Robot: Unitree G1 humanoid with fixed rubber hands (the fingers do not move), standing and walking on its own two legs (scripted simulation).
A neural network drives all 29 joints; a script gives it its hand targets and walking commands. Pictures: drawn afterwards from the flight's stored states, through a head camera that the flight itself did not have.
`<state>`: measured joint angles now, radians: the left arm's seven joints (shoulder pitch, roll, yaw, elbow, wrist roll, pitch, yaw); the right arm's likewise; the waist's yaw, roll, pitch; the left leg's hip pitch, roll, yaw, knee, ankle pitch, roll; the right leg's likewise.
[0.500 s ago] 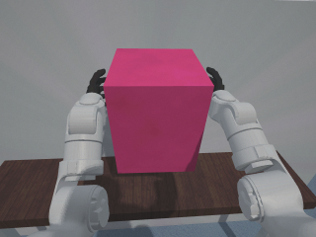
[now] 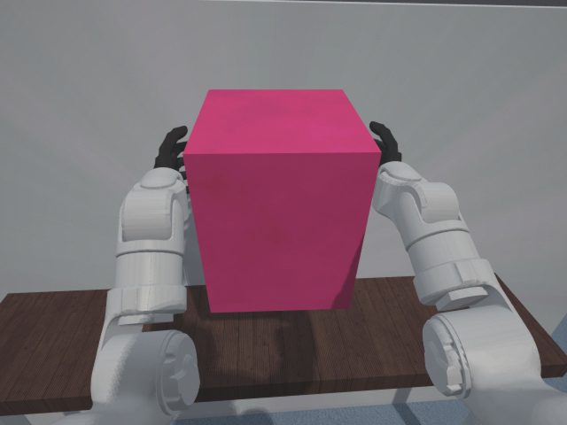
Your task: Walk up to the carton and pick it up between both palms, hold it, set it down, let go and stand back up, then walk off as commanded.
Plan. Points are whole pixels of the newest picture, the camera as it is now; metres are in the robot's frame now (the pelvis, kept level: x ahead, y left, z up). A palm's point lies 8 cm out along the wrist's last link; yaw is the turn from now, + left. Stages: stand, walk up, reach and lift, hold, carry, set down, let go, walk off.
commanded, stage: hold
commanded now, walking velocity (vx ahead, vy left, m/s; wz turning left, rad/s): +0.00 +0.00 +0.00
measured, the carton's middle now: (278, 198) +0.39 +0.00 +0.22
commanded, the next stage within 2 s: set down in 1.76 s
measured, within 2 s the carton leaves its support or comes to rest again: neither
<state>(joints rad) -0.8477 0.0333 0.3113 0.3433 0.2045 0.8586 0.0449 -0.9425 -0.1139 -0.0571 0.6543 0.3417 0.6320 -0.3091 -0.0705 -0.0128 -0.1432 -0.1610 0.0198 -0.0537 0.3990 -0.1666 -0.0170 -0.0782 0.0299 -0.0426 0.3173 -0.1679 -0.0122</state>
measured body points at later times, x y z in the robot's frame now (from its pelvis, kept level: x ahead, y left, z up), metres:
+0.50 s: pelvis +0.00 +0.00 +0.00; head -0.08 +0.03 +0.44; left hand +0.38 +0.15 +0.26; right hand +0.38 -0.14 +0.26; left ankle +0.04 +0.13 -0.75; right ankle +0.01 -0.11 -0.75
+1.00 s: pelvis +0.00 +0.00 +0.00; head -0.08 +0.02 +0.44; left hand +0.38 +0.15 +0.26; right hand +0.38 -0.14 +0.26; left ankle +0.04 +0.13 -0.75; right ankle +0.01 -0.11 -0.75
